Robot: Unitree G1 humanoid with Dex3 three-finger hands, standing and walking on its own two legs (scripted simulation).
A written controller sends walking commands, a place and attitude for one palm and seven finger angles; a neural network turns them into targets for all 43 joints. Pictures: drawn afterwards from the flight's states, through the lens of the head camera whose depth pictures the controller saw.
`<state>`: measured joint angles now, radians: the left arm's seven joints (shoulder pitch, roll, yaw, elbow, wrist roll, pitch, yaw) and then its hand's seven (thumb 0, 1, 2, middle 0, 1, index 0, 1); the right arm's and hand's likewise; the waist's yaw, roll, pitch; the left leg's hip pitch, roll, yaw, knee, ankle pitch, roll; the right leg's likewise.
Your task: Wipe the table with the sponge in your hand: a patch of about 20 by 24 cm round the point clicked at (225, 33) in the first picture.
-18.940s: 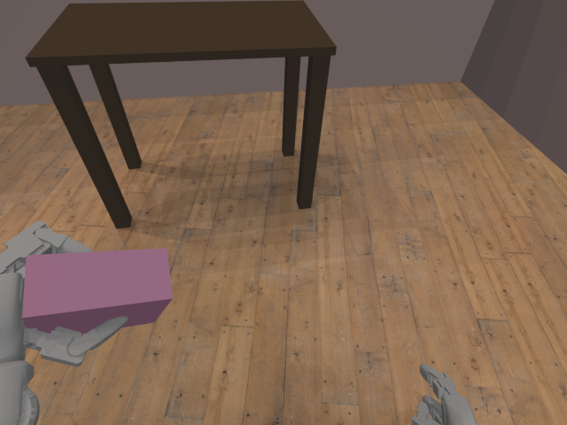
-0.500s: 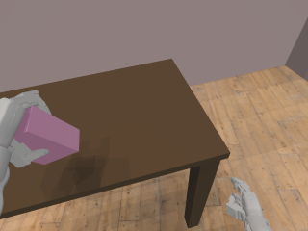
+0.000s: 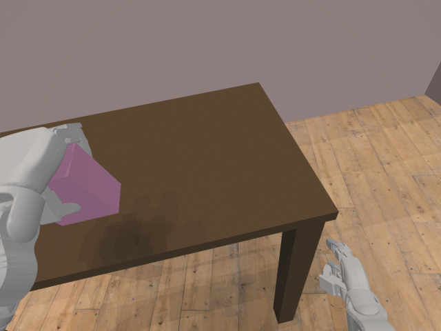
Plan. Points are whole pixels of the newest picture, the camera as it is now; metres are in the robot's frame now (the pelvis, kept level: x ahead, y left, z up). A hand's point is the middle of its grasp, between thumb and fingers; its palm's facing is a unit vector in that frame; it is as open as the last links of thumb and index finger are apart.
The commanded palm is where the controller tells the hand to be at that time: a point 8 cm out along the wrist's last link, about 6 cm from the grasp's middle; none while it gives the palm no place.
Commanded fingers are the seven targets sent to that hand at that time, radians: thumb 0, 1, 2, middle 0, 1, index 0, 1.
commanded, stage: turn the palm down, sponge in hand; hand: left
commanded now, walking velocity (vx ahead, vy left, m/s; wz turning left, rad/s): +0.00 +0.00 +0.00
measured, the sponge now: (77, 194) +0.25 +0.28 +0.16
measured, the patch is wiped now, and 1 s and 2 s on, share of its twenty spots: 0.00 0.00 0.00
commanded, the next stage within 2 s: move the sponge above the wiping area in 0.46 s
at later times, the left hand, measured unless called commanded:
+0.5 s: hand (79, 175) +0.25 +0.25 +0.21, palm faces +0.21 -0.03 -0.98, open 9.7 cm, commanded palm +0.19 +0.25 +0.27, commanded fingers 0.00 0.10 1.30 -1.20 -1.60 -1.20 -1.60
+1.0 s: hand (87, 177) +0.26 +0.25 +0.20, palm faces +0.19 -0.05 -0.98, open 9.7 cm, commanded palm +0.20 +0.25 +0.26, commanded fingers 0.00 0.10 1.30 -1.20 -1.60 -1.20 -1.60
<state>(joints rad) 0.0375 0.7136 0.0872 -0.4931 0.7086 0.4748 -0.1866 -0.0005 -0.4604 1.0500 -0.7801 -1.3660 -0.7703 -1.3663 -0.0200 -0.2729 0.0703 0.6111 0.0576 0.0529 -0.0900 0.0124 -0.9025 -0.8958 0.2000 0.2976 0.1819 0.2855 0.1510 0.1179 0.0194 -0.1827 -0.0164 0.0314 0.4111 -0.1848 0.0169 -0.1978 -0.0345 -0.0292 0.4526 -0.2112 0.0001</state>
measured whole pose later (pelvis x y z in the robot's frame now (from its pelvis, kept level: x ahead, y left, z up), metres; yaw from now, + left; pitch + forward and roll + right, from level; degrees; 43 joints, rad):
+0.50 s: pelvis +0.00 -0.03 +0.00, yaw -1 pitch -3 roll +1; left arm 0.03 0.69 0.09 -0.42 0.73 0.43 -0.16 0.00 -0.46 1.05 -0.78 -1.37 -0.77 -1.37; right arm 0.00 -0.29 0.05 0.63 0.06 0.03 -0.08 0.01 -0.90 -0.90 0.20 0.30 0.20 0.30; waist 0.14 0.14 0.01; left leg -0.18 0.02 0.03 0.44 -0.20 -0.02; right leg -0.21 0.00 -0.03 0.51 -0.24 -0.04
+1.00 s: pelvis +0.01 -0.02 +0.00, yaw -1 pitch -3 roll +1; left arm 0.08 0.65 0.07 -0.44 0.74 0.43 -0.14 0.00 -0.46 1.05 -0.78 -1.37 -0.77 -1.37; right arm 0.02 -0.28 0.04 0.62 0.06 0.02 -0.07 0.01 -0.90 -0.90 0.20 0.30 0.20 0.30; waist 0.13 0.13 0.00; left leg -0.18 0.01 0.04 0.45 -0.22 -0.01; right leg -0.21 -0.01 -0.02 0.51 -0.26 -0.03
